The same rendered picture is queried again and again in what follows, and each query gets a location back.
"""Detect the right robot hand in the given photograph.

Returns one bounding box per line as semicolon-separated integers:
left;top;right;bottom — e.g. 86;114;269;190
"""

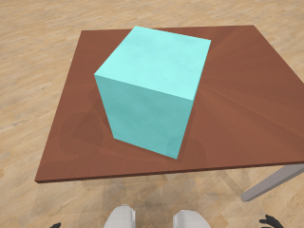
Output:
259;215;284;228

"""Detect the carton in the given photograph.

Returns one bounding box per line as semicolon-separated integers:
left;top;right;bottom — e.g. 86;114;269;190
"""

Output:
94;26;211;159

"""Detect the table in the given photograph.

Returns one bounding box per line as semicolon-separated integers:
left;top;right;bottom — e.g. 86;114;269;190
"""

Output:
34;25;304;202

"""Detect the robot thigh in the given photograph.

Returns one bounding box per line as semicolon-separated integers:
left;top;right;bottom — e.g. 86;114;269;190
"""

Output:
173;210;211;228
104;206;136;228

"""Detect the right robot thigh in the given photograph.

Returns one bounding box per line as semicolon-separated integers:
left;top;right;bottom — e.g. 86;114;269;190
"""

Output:
173;210;211;228

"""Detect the left robot thigh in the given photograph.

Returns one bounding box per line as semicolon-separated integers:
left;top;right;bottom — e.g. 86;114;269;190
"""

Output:
104;206;136;228

